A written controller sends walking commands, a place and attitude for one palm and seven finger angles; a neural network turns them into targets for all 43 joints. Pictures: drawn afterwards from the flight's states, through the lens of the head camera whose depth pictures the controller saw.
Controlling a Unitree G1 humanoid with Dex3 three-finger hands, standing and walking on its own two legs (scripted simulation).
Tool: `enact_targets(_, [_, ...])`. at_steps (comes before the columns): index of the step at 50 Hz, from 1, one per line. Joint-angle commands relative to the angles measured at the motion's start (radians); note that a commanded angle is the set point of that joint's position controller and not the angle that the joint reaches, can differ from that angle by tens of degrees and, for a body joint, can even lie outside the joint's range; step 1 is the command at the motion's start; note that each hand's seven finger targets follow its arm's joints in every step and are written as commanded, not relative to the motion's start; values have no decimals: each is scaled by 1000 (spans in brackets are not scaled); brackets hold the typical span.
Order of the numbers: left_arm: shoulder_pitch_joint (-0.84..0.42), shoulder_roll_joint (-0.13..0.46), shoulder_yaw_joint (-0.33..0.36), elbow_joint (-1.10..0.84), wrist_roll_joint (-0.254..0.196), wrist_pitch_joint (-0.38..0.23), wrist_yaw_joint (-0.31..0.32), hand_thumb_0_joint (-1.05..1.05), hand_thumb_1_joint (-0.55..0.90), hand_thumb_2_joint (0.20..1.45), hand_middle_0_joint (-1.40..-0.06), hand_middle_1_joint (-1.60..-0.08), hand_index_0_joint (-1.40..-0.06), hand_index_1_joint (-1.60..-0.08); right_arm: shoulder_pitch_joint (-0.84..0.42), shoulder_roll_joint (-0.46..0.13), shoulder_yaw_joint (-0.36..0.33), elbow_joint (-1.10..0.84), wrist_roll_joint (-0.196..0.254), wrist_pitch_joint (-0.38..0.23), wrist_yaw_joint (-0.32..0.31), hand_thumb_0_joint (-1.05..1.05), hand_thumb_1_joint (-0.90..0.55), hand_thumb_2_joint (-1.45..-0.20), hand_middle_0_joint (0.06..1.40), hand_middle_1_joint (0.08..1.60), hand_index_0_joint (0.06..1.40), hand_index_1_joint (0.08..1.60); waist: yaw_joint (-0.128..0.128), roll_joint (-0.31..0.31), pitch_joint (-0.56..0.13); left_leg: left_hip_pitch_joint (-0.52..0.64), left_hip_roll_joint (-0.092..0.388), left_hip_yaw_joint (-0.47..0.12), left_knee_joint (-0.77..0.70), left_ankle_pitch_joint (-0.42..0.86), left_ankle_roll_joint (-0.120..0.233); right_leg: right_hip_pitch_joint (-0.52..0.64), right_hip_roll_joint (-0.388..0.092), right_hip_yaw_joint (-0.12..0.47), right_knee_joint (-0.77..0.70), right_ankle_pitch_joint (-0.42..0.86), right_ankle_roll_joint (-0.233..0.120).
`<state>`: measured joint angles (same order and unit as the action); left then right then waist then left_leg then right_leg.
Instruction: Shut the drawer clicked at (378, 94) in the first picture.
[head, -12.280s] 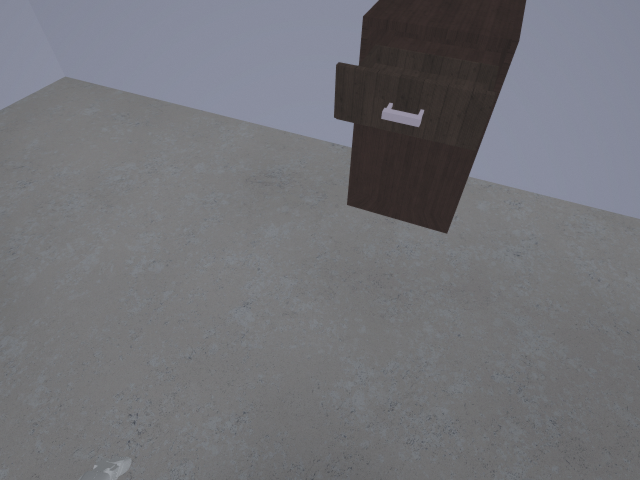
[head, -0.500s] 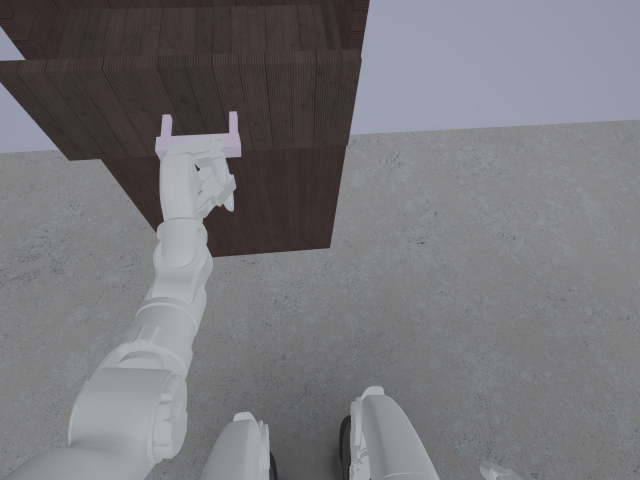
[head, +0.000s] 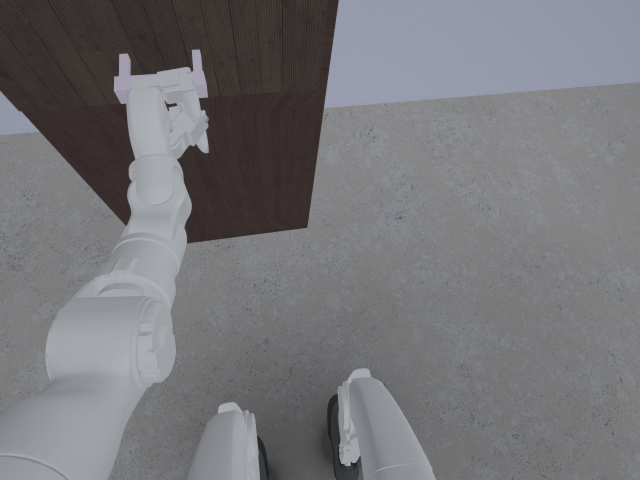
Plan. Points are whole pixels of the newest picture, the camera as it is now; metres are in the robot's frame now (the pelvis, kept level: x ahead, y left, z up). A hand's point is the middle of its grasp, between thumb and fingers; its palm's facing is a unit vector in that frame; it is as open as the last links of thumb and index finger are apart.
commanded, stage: push the drawer shut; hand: left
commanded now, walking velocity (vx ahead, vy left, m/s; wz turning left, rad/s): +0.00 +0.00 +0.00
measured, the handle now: (161, 74) +0.62 +0.12 +0.04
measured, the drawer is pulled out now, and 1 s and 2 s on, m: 0.04 0.00 0.00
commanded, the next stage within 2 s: pull the fist back off the drawer in 0.56 s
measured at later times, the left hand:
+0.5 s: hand (202, 93) +0.58 +0.07 +0.05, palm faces +0.04 -1.00 -0.05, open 3.0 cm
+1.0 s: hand (201, 92) +0.58 +0.07 +0.05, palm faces +0.04 -1.00 -0.05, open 3.1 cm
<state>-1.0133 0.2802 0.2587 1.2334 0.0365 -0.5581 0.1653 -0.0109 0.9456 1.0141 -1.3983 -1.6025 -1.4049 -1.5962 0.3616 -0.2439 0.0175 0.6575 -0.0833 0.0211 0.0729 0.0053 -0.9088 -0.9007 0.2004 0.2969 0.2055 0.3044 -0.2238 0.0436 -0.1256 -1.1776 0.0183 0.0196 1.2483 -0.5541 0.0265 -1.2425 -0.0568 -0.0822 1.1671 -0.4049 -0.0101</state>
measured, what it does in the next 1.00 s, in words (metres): stands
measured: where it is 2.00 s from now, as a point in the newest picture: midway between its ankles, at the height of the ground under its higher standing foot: (300, 477)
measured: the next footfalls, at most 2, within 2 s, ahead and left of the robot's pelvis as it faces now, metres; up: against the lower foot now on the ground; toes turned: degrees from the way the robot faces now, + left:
none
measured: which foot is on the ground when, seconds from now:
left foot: down 0.00-1.00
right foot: down 0.00-1.00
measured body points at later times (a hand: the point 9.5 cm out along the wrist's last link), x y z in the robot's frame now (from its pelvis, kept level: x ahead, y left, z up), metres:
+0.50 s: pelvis +0.00 +0.00 -0.01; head +0.19 +0.01 +0.40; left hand +0.57 +0.12 +0.05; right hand -0.04 -0.25 -0.11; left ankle +0.01 +0.10 -0.62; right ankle +0.07 -0.12 -0.62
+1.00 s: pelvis -0.03 +0.00 -0.02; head +0.17 +0.02 +0.38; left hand +0.57 +0.12 +0.05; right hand -0.08 -0.24 -0.12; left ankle +0.01 +0.10 -0.62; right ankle +0.07 -0.12 -0.62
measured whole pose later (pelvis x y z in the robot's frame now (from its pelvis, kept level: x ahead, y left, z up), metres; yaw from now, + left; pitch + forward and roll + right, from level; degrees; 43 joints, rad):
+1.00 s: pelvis -0.03 +0.00 -0.02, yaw -1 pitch +31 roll -4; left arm -1.28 0.47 0.31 1.39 0.10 -0.45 0.14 -0.02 0.91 1.08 -1.40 -1.60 -1.40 -1.60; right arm 0.41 -0.25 0.07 0.64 -0.10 0.01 0.09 0.00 -0.91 -0.90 0.20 0.30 0.21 0.30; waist -0.32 0.06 -0.11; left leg -1.35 0.03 -0.01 1.33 -0.53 0.03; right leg -1.39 -0.04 -0.11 1.20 -0.36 -0.02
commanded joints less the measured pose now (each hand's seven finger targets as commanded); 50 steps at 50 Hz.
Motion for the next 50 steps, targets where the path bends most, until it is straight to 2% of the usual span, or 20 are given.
enact_targets(1, [-596, 179, 22, -217, 19, -62, 1, 0, 900, 900, -1400, -1600, -1400, -1600, 207, -181, -60, -38, -8, -2, -11, 0, -900, -900, 200, 300, 200, 300, -69, 88, -554, 287, -20, -83, -169, 280, -5, 326, 69, 46, -124, 144, -8])
enact_targets(5, [-615, 165, 2, -190, 30, -51, -7, 0, 900, 900, -1400, -1600, -1400, -1600, 218, -177, -59, -35, -7, 7, -7, 0, -900, -900, 200, 300, 200, 300, -81, 102, -560, 289, -17, -84, -158, 297, -4, 313, 71, 48, -129, 155, -8])
enact_targets(7, [-622, 188, 21, -173, 30, -44, -8, 0, 900, 900, -1400, -1600, -1400, -1600, 230, -182, -56, -33, -10, 10, -6, 0, -900, -900, 200, 300, 200, 300, -90, 87, -559, 280, -16, -87, -153, 304, -2, 319, 73, 46, -128, 166, -6])
enact_targets(9, [-656, 232, 43, -188, 34, -43, -10, 0, 900, 900, -1400, -1600, -1400, -1600, 240, -183, -54, -32, -13, 14, -7, 0, -900, -900, 200, 300, 200, 300, -90, 114, -570, 282, -15, -87, -151, 316, -3, 323, 74, 49, -127, 174, -8])
enact_targets(12, [-661, 211, 26, -159, 37, -33, -21, 0, 900, 900, -1400, -1600, -1400, -1600, 251, -184, -53, -28, -14, 18, -3, 0, -900, -900, 200, 300, 200, 300, -102, 120, -573, 301, -12, -95, -145, 339, -5, 301, 76, 42, -124, 188, -8])
enact_targets(15, [-709, 268, 55, -157, 40, -23, -22, 0, 900, 900, -1400, -1600, -1400, -1600, 262, -188, -48, -27, -17, 23, -5, 0, -900, -900, 200, 300, 200, 300, -114, 113, -562, 257, -12, -88, -135, 324, 2, 319, 77, 50, -128, 188, -7])
enact_targets(18, [-749, 257, 36, -157, 48, -18, -28, 0, 900, 900, -1400, -1600, -1400, -1600, 271, -187, -46, -24, -20, 24, -2, 0, -900, -900, 200, 300, 200, 300, -123, 169, -576, 290, -9, -99, -128, 349, -4, 277, 78, 42, -118, 193, -9])
enact_targets(19, [-750, 246, 27, -139, 51, -11, -29, 0, 900, 900, -1400, -1600, -1400, -1600, 276, -189, -48, -21, -20, 26, -1, 0, -900, -900, 200, 300, 200, 300, -133, 149, -576, 290, -8, -101, -121, 353, -2, 268, 79, 41, -118, 194, -8])
enact_targets(21, [-809, 271, 37, -171, 55, -20, -23, 0, 900, 900, -1400, -1600, -1400, -1600, 286, -189, -48, -21, -22, 28, -4, 0, -900, -900, 200, 300, 200, 300, -143, 169, -586, 305, -6, -110, -120, 358, -3, 258, 80, 40, -113, 194, -6])
enact_targets(22, [-812, 256, 24, -146, 57, -13, -20, 0, 900, 900, -1400, -1600, -1400, -1600, 286, -190, -47, -18, -22, 28, -1, 0, -900, -900, 200, 300, 200, 300, -148, 180, -579, 302, -8, -110, -119, 340, -4, 240, 80, 38, -117, 176, -5])
enact_targets(25, [-869, 295, 39, -154, 64, -10, -4, 0, 900, 900, -1400, -1600, -1400, -1600, 289, -191, -43, -12, -25, 25, -5, 0, -900, -900, 200, 300, 200, 300, -166, 166, -571, 262, -10, -103, -112, 301, 4, 256, 82, 45, -126, 156, -4])
enact_targets(28, [-899, 291, 18, -131, 73, -4, -1, 0, 900, 900, -1400, -1600, -1400, -1600, 283, -193, -38, -13, -23, 20, -6, 0, -900, -900, 200, 300, 200, 300, -178, 192, -562, 253, -12, -108, -114, 258, 4, 220, 83, 43, -125, 117, -4])
enact_targets(32, [-949, 343, 26, -129, 80, 8, 3, 0, 900, 900, -1400, -1600, -1400, -1600, 275, -197, -27, -19, -20, 9, -16, 0, -900, -900, 200, 300, 200, 300, -193, 206, -558, 201, -16, -104, -117, 175, 12, 216, 83, 53, -127, 62, -3])
enact_targets(33, [-957, 364, 38, -126, 79, 12, 5, 0, 900, 900, -1400, -1600, -1400, -1600, 271, -197, -24, -22, -19, 4, -18, 0, -900, -900, 200, 300, 200, 300, -192, 211, -560, 182, -17, -99, -114, 159, 14, 221, 83, 58, -129, 52, -4])
enact_targets(37, [-927, 344, 27, -86, 79, 24, -4, 0, 900, 900, -1400, -1600, -1400, -1600, 269, -202, -19, -28, -19, -6, -13, 0, -900, -900, 200, 300, 200, 300, -183, 214, -549, 178, -17, -115, -124, 123, 10, 202, 80, 47, -122, 24, -7])
enact_targets(39, [-939, 385, 55, -110, 80, 25, -4, 0, 900, 900, -1400, -1600, -1400, -1600, 269, -205, -19, -33, -20, -9, -12, 0, -900, -900, 200, 300, 200, 300, -171, 217, -586, 167, -16, -112, -115, 118, 11, 219, 79, 52, -116, 20, -7])
enact_targets(41, [-928, 330, 26, -93, 74, 30, -9, 0, 900, 900, -1400, -1600, -1400, -1600, 277, -202, -21, -32, -20, -14, -7, 0, -900, -900, 200, 300, 200, 300, -180, 215, -582, 192, -15, -122, -121, 123, 10, 198, 80, 45, -116, 27, -6])
enact_targets(45, [-884, 336, 40, -70, 70, 47, -15, 0, 900, 900, -1400, -1600, -1400, -1600, 269, -209, -21, -37, -17, -16, 0, 0, -900, -900, 200, 300, 200, 300, -163, 172, -552, 131, -14, -116, -121, 62, 13, 215, 78, 53, -121, -15, -7])
enact_targets(48, [-851, 347, 55, -80, 66, 53, -26, 0, 900, 900, -1400, -1600, -1400, -1600, 268, -214, -22, -42, -13, -17, 2, 0, -900, -900, 200, 300, 200, 300, -142, 177, -565, 146, -13, -121, -127, 56, 9, 205, 76, 46, -109, -18, -9])
enact_targets(50, [-822, 319, 44, -75, 58, 62, -29, 0, 900, 900, -1400, -1600, -1400, -1600, 266, -211, -22, -44, -11, -17, 3, 0, -900, -900, 200, 300, 200, 300, -138, 151, -532, 126, -14, -116, -131, 45, 11, 213, 77, 49, -116, -29, -9])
